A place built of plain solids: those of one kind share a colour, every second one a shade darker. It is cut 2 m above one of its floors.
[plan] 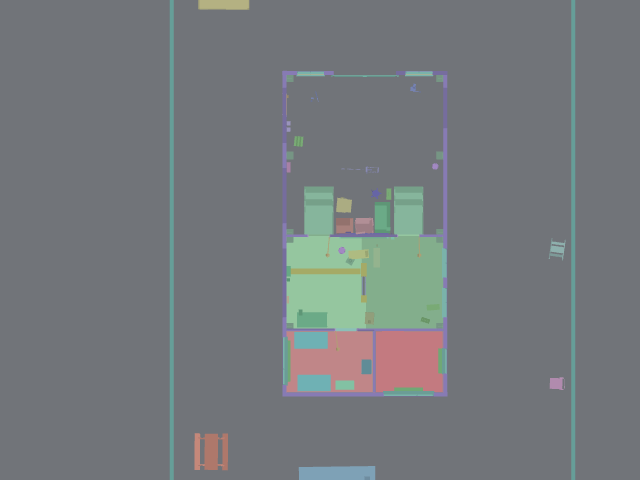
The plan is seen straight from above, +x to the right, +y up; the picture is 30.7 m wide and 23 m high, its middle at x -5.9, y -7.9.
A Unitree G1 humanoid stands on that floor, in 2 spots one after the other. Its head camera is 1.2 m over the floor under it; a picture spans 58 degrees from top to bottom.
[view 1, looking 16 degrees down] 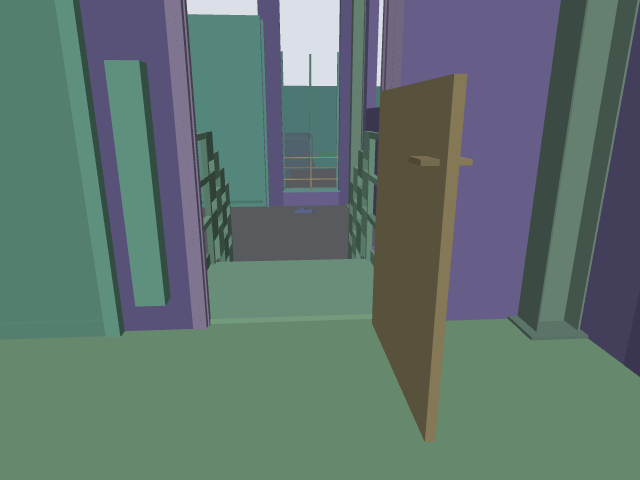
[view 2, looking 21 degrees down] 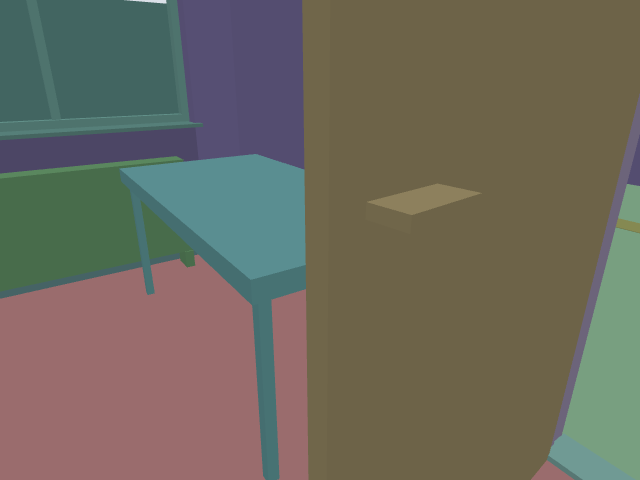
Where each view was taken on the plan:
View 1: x -1.65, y -10.10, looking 86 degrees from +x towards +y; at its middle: ground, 7.43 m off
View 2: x -4.65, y -13.50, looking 146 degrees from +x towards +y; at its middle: door_leaf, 0.49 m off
